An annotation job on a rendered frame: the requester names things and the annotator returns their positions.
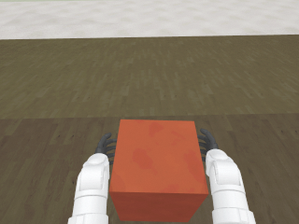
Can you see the right robot forearm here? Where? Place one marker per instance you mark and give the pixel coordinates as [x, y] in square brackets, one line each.
[227, 190]

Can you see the robot right hand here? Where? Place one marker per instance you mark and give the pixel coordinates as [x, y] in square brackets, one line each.
[210, 142]

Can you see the robot left hand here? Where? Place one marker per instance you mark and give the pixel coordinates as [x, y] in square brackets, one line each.
[102, 146]

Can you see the left robot forearm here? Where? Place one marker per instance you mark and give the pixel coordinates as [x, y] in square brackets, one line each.
[90, 202]

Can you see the carton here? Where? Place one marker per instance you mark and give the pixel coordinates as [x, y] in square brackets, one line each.
[158, 173]

